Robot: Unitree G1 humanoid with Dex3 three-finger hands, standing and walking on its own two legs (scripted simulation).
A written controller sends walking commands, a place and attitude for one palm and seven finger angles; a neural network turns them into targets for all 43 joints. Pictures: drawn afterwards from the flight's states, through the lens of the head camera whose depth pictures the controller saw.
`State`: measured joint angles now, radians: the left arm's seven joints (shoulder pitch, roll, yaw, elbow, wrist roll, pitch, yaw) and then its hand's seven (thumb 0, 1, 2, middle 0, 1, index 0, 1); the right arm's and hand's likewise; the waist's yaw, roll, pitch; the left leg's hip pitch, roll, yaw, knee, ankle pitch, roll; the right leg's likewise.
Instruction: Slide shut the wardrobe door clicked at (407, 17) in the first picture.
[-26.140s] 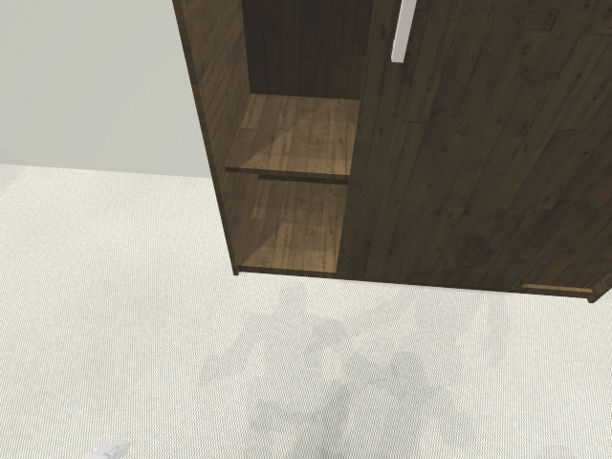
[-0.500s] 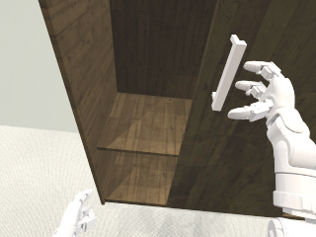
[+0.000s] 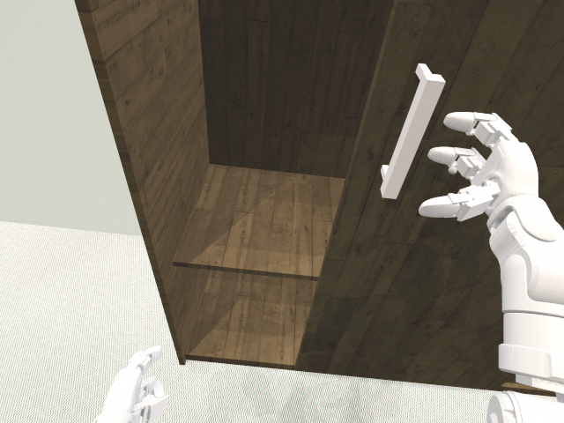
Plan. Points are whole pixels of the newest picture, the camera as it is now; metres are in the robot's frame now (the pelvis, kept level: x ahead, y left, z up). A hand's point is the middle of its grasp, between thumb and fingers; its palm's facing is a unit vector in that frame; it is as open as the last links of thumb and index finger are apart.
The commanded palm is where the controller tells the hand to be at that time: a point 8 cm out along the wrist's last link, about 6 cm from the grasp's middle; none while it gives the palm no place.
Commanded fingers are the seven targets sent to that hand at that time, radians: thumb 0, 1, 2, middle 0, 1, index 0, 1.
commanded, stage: move the hooked fingers beside the handle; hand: right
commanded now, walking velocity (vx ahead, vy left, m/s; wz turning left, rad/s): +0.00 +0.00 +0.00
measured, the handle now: (404, 135) +0.46 -0.14 +0.23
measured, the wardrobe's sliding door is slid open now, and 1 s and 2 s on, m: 0.38 0.38 0.38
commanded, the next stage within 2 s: feel for the door with the fingertips in 1.10 s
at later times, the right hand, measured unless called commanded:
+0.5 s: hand (452, 171) +0.37 -0.18 +0.24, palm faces +0.06 +1.00 -0.04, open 14.0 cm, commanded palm +0.34 -0.24 +0.24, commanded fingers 0.00 0.50 -0.30 0.30 1.20 0.30 1.20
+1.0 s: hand (463, 177) +0.35 -0.19 +0.24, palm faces +0.07 +1.00 -0.04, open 14.0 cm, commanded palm +0.34 -0.24 +0.24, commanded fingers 0.00 0.50 -0.30 0.30 1.20 0.30 1.20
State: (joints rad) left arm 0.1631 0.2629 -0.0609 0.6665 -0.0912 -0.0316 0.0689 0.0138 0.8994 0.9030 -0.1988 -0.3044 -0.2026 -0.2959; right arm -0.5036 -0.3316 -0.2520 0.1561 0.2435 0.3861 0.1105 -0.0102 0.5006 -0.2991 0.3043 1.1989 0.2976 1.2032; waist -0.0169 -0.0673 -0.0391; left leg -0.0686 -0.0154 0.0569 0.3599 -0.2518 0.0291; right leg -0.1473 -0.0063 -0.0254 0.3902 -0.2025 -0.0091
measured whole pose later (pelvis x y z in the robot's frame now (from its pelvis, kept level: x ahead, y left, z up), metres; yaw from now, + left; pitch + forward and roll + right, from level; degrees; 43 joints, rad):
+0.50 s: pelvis +0.00 +0.00 +0.00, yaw +0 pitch -2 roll +0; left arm 0.15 0.26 -0.07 0.66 -0.09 -0.04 0.07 0.01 0.90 0.90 -0.20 -0.30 -0.20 -0.30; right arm -0.51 -0.34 -0.25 0.18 0.24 0.38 0.11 -0.01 0.50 -0.30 0.31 1.20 0.30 1.20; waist -0.02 -0.07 -0.04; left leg -0.08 -0.02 0.06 0.36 -0.25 0.03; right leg -0.16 -0.01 -0.02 0.39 -0.20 -0.01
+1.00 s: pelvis +0.00 +0.00 +0.00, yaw +0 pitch -2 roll +0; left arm 0.13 0.26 -0.07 0.66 -0.09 -0.03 0.07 0.01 0.90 0.90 -0.20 -0.30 -0.20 -0.30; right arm -0.45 -0.34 -0.27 0.09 0.26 0.41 0.14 -0.01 0.50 -0.30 0.31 1.20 0.30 1.20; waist -0.03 -0.07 -0.05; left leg -0.07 -0.01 0.06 0.37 -0.26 0.03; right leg -0.15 0.00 -0.02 0.40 -0.21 -0.01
